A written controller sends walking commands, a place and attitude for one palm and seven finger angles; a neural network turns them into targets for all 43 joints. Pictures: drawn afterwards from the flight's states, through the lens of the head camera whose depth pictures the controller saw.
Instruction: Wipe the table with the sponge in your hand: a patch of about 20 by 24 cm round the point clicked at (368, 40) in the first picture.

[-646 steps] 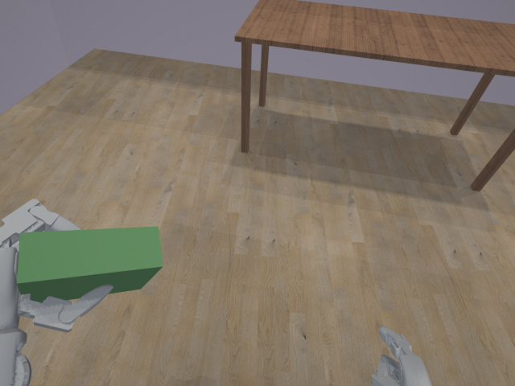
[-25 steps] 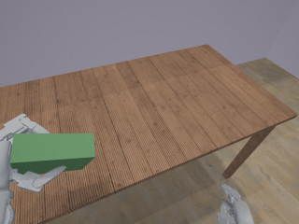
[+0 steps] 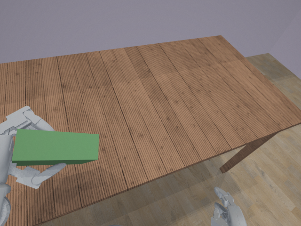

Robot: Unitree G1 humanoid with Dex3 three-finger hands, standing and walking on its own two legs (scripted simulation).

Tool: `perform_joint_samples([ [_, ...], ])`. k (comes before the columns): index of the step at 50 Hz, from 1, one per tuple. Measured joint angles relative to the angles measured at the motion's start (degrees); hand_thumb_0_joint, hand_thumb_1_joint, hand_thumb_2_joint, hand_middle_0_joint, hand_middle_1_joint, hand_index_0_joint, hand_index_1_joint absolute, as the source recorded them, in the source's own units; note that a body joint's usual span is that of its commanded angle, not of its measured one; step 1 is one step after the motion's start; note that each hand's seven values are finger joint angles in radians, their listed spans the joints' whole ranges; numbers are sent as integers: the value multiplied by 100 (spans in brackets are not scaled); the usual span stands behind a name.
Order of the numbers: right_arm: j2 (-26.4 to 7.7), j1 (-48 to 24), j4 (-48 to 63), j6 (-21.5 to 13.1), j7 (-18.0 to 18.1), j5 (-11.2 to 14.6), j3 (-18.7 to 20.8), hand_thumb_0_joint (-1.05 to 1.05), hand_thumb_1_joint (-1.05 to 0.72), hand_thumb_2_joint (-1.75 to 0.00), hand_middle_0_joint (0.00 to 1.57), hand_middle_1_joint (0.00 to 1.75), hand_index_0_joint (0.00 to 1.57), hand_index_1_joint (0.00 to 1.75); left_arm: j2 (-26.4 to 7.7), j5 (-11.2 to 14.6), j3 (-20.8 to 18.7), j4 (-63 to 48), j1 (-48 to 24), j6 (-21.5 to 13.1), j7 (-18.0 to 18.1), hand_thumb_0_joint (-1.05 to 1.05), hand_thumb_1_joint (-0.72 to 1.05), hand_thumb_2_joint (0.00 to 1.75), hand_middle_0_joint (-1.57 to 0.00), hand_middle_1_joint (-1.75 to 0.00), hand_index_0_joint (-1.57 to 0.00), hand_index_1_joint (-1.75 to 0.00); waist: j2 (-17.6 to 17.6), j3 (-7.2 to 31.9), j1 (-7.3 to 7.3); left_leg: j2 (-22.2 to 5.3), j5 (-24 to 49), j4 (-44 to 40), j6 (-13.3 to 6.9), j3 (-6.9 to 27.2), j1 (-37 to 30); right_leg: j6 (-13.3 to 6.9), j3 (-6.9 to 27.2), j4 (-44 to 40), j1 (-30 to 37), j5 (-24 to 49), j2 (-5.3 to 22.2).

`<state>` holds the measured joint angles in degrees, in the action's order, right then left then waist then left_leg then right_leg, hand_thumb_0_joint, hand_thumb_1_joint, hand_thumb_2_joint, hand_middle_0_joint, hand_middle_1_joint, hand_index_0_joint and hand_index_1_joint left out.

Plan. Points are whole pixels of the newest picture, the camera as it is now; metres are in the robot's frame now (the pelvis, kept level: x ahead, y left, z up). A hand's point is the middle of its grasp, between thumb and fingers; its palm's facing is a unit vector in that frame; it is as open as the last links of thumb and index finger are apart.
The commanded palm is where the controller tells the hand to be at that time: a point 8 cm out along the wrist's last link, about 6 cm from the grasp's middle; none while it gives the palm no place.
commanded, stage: come to a stop and stand still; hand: left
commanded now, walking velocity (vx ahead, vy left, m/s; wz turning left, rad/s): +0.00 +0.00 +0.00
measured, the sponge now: (67, 150) +0.24 +0.20 +0.11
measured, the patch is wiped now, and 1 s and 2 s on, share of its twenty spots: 0.00 0.00 0.00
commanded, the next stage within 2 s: look again from close up in 0.76 s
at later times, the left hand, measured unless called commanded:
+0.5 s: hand (39, 138) +0.24 +0.24 +0.15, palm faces +0.35 -0.85 -0.40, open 9.4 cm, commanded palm +0.18 +0.27 +0.18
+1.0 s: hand (49, 144) +0.23 +0.22 +0.15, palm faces +0.33 -0.86 -0.40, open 9.4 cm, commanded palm +0.17 +0.26 +0.18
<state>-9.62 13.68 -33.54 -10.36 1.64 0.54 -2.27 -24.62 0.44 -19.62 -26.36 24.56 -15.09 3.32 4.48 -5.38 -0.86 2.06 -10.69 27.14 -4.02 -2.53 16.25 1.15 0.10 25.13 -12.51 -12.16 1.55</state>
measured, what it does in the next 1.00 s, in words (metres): stands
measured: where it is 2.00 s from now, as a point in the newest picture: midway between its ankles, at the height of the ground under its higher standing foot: outside the picture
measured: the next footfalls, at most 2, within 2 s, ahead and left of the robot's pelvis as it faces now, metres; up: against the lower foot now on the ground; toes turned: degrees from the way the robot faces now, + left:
none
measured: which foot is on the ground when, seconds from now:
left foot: down 0.00-1.00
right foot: down 0.00-1.00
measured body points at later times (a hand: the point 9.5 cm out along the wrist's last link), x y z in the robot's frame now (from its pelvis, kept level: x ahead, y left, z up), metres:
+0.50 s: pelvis +0.02 -0.01 +0.00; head +0.05 +0.02 +0.45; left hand +0.21 +0.28 +0.17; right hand +0.21 -0.22 -0.06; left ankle +0.04 +0.07 -0.74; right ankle +0.01 -0.15 -0.74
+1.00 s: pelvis +0.01 -0.02 +0.00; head +0.03 -0.01 +0.45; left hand +0.20 +0.26 +0.18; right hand +0.18 -0.25 -0.07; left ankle +0.04 +0.07 -0.74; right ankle +0.01 -0.15 -0.74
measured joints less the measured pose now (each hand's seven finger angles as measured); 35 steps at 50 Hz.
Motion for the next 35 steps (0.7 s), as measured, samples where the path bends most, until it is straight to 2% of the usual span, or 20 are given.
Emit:
perform_joint_samples([
  [3,73,-28,-9,-43,-7,-55,-54,1,-91,-90,20,30,20,30,-185,27,-357,-44,-125,-33,59,-1,-43,101,-80,-136,-80,-136,32,-75,-49,24,-53,42,-10,50,28,-3,-53,-26,26,-52,20],
  [6,82,-102,-33,-118,-66,-89,-78,1,-91,-90,20,30,20,30,-143,66,-544,-228,-242,-61,145,-1,-43,101,-80,-136,-80,-136,-1,-113,-116,42,-101,67,-17,63,22,-26,-70,-53,61,-70,35],
  [11,69,-281,-37,-104,-171,-125,-65,1,-91,-90,20,30,20,30,130,69,-343,-434,-204,-75,161,-1,-43,101,-80,-137,-80,-136,-114,-27,-142,73,-153,37,-34,22,-57,-67,-56,-33,106,-131,74],
  [14,72,-365,18,4,-167,-113,-62,1,-91,-90,20,30,20,30,213,74,-167,-298,-117,8,108,-1,-43,101,-80,-137,-80,-136,-198,59,-102,56,-177,27,-11,17,-94,21,-54,-128,179,-121,65],
  [18,70,-424,98,154,-97,-80,-84,1,-91,-90,20,30,20,30,190,95,-129,-16,-48,157,78,-1,-43,101,-79,-137,-80,-136,-242,122,-41,-8,-165,-10,42,44,-117,127,-76,-270,249,-42,5],
  [22,2,-374,163,217,-24,-65,-64,1,-91,-90,20,30,20,30,203,107,-155,25,-11,256,109,-1,-43,101,-79,-137,-80,-136,-236,128,-25,-72,-137,-36,88,98,-121,78,-125,-334,279,-7,-64],
  [35,-297,-164,23,316,109,2,142,1,-91,-90,20,30,20,30,366,166,-27,95,95,269,184,-1,-43,101,-79,-137,-80,-137,-420,327,8,-217,-111,-59,206,138,-162,-48,-151,-423,340,57,-213],
])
